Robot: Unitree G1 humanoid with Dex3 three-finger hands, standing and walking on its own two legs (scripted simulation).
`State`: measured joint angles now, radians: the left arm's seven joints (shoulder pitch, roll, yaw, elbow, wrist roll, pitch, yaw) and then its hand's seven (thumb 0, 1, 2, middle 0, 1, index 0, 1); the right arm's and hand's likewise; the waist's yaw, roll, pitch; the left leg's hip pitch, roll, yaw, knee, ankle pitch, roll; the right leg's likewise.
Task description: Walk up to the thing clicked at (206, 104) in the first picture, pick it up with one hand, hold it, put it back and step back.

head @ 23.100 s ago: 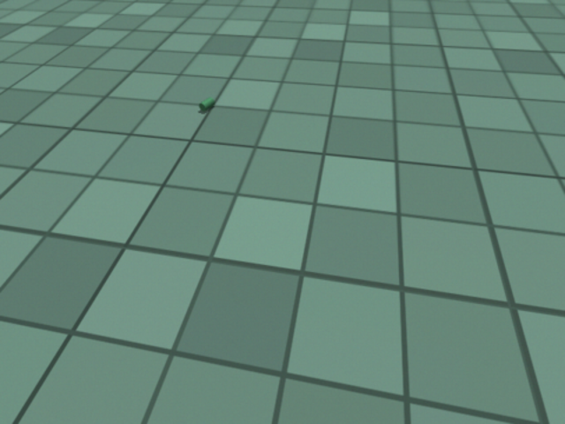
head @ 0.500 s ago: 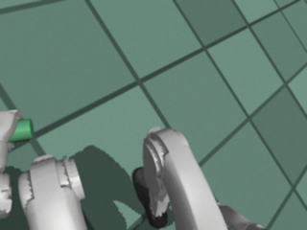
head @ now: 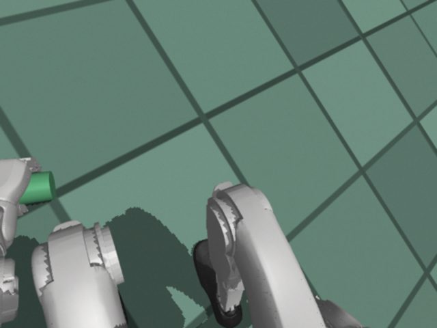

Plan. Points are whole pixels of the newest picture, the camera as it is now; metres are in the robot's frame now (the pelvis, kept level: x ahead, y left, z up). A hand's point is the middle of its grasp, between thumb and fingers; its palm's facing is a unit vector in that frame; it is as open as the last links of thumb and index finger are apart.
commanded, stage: settle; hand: left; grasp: from above
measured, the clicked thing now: (24, 189) +0.40 +0.27 -0.27
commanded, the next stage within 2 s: lift in 0.52 s
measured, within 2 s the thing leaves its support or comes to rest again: leaves its support in 0.04 s
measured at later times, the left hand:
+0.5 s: hand out of the picture +0.37 +0.28 -0.13, palm faces -0.48 -0.06 -0.87, open 8.5 cm
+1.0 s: hand out of the picture +0.35 +0.29 -0.06, palm faces -0.49 -0.06 -0.87, open 8.6 cm
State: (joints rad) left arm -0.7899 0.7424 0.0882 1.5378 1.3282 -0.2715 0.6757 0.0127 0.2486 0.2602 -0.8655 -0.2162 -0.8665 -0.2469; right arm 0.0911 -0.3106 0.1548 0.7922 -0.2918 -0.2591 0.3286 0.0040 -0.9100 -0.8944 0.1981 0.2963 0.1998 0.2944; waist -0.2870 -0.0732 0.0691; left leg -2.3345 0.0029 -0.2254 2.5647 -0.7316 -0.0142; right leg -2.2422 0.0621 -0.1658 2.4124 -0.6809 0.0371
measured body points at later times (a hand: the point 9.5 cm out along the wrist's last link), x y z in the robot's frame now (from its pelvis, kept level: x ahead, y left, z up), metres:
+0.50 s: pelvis -0.01 -0.01 +0.04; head +0.20 +0.07 +0.43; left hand +0.39 +0.29 -0.08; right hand +0.11 -0.27 -0.07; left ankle +0.06 +0.13 -0.26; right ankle +0.11 -0.12 -0.26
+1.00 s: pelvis -0.01 -0.01 +0.09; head +0.18 +0.06 +0.49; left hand +0.38 +0.29 -0.01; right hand +0.10 -0.27 -0.03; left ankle +0.06 +0.13 -0.26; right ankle +0.11 -0.12 -0.26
